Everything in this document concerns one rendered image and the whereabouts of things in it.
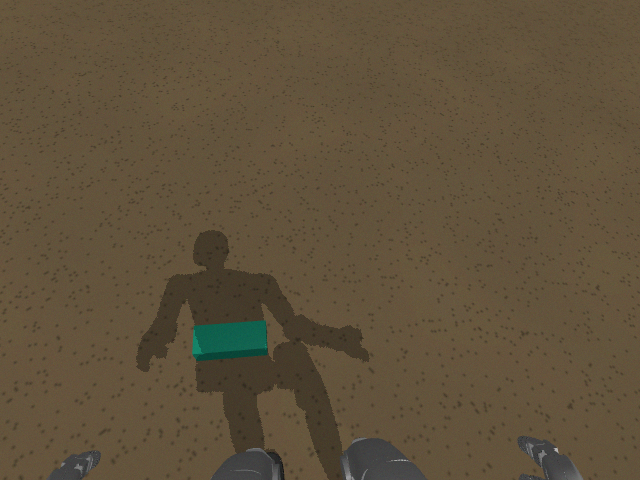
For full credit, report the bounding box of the carton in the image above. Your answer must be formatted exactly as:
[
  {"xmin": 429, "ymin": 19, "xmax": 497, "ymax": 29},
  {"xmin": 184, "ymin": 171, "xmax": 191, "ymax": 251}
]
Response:
[{"xmin": 192, "ymin": 320, "xmax": 268, "ymax": 361}]

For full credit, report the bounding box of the right robot hand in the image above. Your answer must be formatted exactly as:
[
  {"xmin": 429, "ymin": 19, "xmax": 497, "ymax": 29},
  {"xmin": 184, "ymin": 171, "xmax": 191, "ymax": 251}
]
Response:
[{"xmin": 517, "ymin": 436, "xmax": 584, "ymax": 480}]

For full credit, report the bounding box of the left robot foot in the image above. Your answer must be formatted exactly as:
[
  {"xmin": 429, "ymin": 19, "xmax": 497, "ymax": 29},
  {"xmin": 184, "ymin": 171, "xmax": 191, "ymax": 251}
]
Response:
[{"xmin": 267, "ymin": 452, "xmax": 284, "ymax": 480}]

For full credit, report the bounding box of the left robot hand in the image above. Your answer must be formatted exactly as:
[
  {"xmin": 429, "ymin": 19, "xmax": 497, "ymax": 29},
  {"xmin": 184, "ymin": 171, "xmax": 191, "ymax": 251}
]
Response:
[{"xmin": 46, "ymin": 450, "xmax": 101, "ymax": 480}]

